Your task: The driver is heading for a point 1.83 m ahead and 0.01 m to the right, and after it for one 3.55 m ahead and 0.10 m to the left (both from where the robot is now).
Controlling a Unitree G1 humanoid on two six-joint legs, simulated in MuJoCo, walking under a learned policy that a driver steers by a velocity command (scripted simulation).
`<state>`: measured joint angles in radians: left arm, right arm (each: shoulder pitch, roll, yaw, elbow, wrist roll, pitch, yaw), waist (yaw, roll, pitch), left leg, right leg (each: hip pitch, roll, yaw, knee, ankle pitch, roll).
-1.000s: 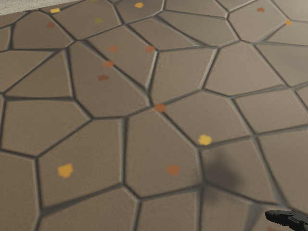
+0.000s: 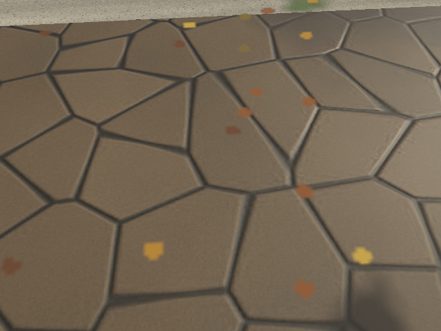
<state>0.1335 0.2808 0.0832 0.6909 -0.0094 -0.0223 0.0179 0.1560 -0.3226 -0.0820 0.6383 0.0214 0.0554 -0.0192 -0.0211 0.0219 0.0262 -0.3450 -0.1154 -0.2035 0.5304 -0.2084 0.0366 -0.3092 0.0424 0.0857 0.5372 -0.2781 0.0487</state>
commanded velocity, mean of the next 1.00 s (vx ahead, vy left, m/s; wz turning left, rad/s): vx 0.30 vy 0.00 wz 0.21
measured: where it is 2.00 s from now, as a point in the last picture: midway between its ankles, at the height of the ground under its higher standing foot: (181, 229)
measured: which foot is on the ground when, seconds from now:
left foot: down 0.00-0.02, up 0.04-0.36, down 0.38-0.86, up 0.88-1.00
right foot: up 0.00-0.00, down 0.02-0.38, up 0.40-0.82, down 0.84-1.00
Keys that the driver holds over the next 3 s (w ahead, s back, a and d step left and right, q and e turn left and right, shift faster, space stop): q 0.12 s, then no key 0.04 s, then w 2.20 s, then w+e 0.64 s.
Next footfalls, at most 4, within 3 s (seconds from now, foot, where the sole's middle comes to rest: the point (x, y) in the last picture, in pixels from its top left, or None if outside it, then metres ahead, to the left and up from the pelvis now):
0.02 right None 0.05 -0.13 -0.77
0.38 left None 0.01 0.13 -0.77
0.84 right None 0.40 -0.04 -0.77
1.38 left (149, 272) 0.65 0.24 -0.77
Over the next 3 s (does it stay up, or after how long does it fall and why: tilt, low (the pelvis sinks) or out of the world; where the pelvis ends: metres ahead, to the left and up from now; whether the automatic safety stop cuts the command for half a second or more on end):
stays up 1.38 0.19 -0.02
